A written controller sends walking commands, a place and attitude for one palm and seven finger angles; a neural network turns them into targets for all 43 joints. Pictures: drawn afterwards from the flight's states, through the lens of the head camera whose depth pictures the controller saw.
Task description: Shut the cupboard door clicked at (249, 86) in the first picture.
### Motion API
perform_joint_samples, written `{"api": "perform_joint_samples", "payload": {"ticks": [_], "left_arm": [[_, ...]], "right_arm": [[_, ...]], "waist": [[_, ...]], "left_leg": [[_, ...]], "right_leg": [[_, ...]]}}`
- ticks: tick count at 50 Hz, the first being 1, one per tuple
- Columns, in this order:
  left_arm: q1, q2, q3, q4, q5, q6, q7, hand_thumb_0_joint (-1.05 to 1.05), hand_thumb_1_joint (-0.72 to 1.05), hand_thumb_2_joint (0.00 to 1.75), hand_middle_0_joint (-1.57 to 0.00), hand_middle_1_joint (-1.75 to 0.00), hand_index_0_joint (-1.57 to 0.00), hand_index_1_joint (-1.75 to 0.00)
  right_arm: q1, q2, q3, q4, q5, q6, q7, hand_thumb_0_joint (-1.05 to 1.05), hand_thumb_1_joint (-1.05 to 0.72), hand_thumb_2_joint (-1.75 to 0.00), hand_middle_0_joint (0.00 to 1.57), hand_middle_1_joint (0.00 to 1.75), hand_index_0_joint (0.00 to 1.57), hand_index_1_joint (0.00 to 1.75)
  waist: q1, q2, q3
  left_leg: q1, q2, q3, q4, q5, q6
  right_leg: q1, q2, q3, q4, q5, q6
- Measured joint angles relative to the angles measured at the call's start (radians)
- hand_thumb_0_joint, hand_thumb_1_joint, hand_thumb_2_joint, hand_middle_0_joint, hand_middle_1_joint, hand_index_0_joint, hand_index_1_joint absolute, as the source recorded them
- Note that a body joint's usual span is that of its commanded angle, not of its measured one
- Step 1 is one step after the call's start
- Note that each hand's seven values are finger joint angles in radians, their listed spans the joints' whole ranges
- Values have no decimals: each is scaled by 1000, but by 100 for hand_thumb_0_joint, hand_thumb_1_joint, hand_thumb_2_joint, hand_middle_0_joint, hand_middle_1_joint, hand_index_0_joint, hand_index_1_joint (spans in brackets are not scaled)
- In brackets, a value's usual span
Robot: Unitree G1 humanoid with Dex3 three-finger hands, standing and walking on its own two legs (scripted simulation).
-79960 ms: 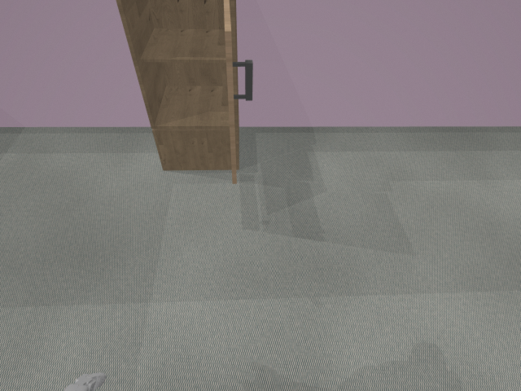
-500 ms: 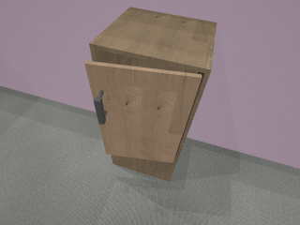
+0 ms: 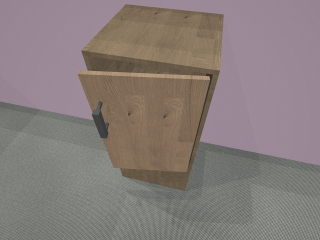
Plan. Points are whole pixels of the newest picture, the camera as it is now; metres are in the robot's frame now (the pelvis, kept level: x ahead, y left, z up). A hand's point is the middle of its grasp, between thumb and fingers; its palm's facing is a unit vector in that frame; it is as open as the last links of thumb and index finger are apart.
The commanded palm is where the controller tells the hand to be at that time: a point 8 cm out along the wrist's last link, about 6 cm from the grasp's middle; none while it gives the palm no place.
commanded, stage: look again from close up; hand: left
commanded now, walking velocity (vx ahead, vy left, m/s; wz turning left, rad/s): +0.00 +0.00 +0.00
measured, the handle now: (102, 120) +0.49 +0.23 -0.04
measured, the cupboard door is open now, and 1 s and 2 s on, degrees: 10 10 10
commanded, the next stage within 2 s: raise the hand and make a fist in 0.38 s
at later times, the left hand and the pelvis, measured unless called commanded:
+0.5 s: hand out of the picture +0.07 +0.16 -0.16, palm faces +0.03 -0.97 -0.24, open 7.4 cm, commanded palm +0.11 +0.22 -0.07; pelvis +0.02 -0.02 +0.00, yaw +1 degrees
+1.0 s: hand out of the picture +0.11 +0.19 -0.08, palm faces +0.08 -1.00 -0.01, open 5.7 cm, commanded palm +0.11 +0.23 -0.06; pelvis -0.07 -0.02 -0.12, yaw +4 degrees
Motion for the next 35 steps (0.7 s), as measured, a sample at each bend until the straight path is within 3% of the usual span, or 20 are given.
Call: {"api": "perform_joint_samples", "payload": {"ticks": [11,25,26,27,28,31,33,35], "left_arm": [[-52,37,11,-31,-10,-7,-2,1,92,90,-20,-30,-20,-29],[-102,34,14,-54,-10,-10,-1,0,91,90,-20,-30,-20,-29],[-67,32,72,-209,-40,53,-18,1,91,90,-20,-30,-21,-29],[-13,45,83,-381,-68,44,-14,1,91,90,-20,-30,-21,-30],[37,55,79,-529,-95,6,-1,1,91,90,-20,-30,-21,-30],[77,47,80,-814,-152,-72,21,2,91,90,-22,-32,-22,-31],[45,35,103,-890,-175,-171,-8,2,91,90,-23,-33,-24,-33],[9,29,135,-904,-201,-299,-78,1,91,90,-25,-36,-26,-36]], "right_arm": [[-7,-9,16,-19,-2,-19,-12,1,-92,-90,20,30,20,30],[-71,-44,2,-7,1,-13,-8,0,-91,-90,20,30,20,30],[-69,-40,-2,-37,-2,-34,-27,0,-91,-90,20,30,20,30],[-55,-39,2,-78,11,-78,-53,0,-91,-90,20,30,20,30],[-39,-46,4,-112,23,-128,-68,0,-91,-90,20,30,20,30],[-22,-83,-23,-193,41,-239,-64,1,-91,-90,20,30,20,30],[-51,-99,-43,-250,36,-283,-53,1,-91,-90,20,30,20,30],[-93,-104,-57,-313,28,-310,-35,1,-91,-90,20,30,20,30]], "waist": [[-5,48,-23],[-3,23,16],[3,11,46],[11,-7,55],[17,-11,44],[-9,15,-24],[-19,16,-61],[-23,1,-99]], "left_leg": [[62,-18,-7,-20,-24,2],[65,6,-14,-44,1,-23],[42,14,3,18,-5,-16],[14,15,13,74,-15,-9],[-3,19,11,100,-33,-9],[-58,20,-31,123,-81,-35],[-125,8,-39,169,-76,-27],[-221,-1,-34,234,-86,-26]], "right_leg": [[28,-19,-4,63,-73,1],[36,2,-22,39,-62,-22],[36,5,-22,54,-64,-24],[13,4,-17,93,-76,-27],[-11,7,-16,126,-91,-30],[-58,0,-54,165,-113,-28],[-119,-14,-58,203,-118,-27],[-220,-24,-48,270,-129,-28]]}}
